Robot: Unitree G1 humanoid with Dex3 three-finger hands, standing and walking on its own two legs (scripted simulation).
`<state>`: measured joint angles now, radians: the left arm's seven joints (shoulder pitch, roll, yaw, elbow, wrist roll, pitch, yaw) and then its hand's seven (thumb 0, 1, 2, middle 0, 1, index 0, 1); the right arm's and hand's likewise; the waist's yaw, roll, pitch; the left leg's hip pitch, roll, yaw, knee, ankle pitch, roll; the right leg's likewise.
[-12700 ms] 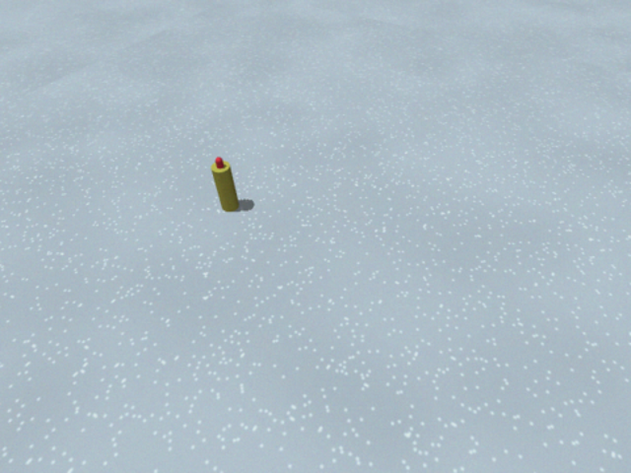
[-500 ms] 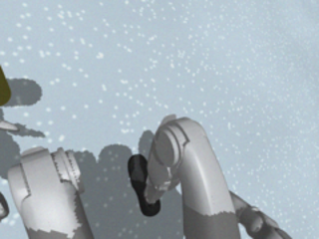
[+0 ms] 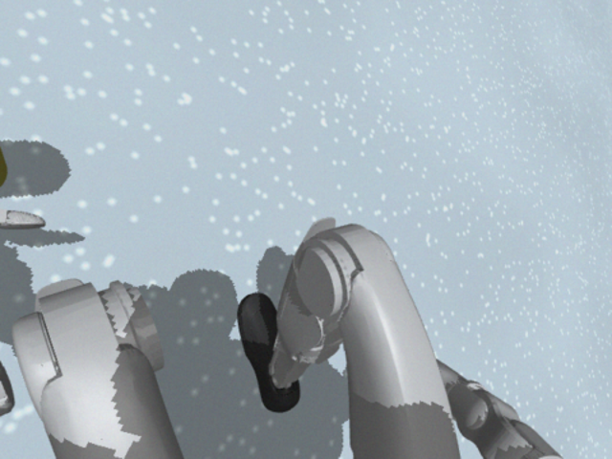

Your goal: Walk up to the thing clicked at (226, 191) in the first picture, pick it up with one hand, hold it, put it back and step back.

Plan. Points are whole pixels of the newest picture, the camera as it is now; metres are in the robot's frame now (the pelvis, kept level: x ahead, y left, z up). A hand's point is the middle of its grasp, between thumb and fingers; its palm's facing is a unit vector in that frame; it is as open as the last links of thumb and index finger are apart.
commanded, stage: close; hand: left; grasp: from the side
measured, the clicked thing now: out of the picture +0.50 +0.27 -0.16
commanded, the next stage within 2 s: settle in 0.50 s
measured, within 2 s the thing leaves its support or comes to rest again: leaves its support in 0.94 s
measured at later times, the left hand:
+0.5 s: hand out of the picture +0.48 +0.27 -0.17, palm faces +0.29 -0.95 -0.04, open 10.5 cm
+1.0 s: hand out of the picture +0.47 +0.26 -0.15, palm faces +0.24 -0.97 -0.02, open 10.9 cm
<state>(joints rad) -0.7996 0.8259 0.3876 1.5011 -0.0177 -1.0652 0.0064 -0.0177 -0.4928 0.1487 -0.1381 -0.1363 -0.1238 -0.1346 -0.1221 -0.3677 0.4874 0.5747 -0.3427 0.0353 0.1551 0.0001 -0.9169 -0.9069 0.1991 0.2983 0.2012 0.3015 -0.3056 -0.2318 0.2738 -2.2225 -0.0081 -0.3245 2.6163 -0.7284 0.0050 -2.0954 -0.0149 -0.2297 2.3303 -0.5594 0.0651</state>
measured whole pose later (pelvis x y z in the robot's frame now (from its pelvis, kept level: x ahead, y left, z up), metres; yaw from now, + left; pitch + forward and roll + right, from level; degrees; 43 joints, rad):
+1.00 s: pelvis +0.00 +0.00 +0.01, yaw +0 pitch +20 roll -18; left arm -0.77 0.77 0.40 1.26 -0.01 -0.91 -0.01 -0.05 -0.47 0.89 -0.68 -0.99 -0.72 -1.01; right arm -0.09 -0.35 0.44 0.58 -0.32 0.08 0.14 0.00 -0.93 -0.91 0.20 0.30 0.20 0.30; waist -0.29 -0.21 0.26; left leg -2.22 0.00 -0.31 2.57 -0.74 0.00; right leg -2.10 -0.02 -0.22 2.30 -0.57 0.06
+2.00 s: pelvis +0.02 -0.02 +0.06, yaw +9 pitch +33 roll -7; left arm -0.77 0.49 0.39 1.00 -0.07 -0.55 -0.18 -0.05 -0.57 1.01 -0.69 -1.02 -0.74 -1.05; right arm 0.11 -0.32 0.11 0.62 -0.09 0.06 0.07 0.00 -0.92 -0.91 0.20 0.30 0.20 0.30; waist -0.19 0.00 -0.06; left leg -2.19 0.00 -0.12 2.34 -0.73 -0.01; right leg -2.17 -0.06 -0.07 2.23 -0.63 0.01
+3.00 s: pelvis +0.03 -0.02 +0.12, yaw +11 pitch +34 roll -4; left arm -0.65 0.40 0.37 0.82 -0.12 -0.45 -0.20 -0.05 -0.61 1.07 -0.68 -1.07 -0.72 -1.10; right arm 0.17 -0.29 0.03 0.64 -0.02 0.01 0.02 0.01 -0.96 -0.91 0.20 0.30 0.20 0.30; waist -0.13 0.03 -0.16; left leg -2.02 0.00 -0.06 2.13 -0.71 0.00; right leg -2.02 -0.07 -0.03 2.06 -0.64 0.01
